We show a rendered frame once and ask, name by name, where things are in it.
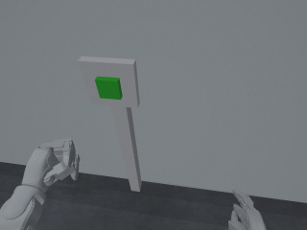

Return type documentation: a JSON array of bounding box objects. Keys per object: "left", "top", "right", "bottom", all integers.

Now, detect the right robot hand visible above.
[{"left": 228, "top": 188, "right": 267, "bottom": 230}]

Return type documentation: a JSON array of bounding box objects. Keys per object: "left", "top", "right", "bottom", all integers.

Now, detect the panel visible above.
[{"left": 78, "top": 56, "right": 142, "bottom": 192}]

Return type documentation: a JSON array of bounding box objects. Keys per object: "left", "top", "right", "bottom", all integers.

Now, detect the left robot hand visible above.
[{"left": 21, "top": 138, "right": 81, "bottom": 193}]

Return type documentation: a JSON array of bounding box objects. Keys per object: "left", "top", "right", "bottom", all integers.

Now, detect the button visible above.
[{"left": 95, "top": 76, "right": 123, "bottom": 100}]

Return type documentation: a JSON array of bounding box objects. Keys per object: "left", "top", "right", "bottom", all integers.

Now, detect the robot left forearm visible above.
[{"left": 0, "top": 184, "right": 47, "bottom": 230}]

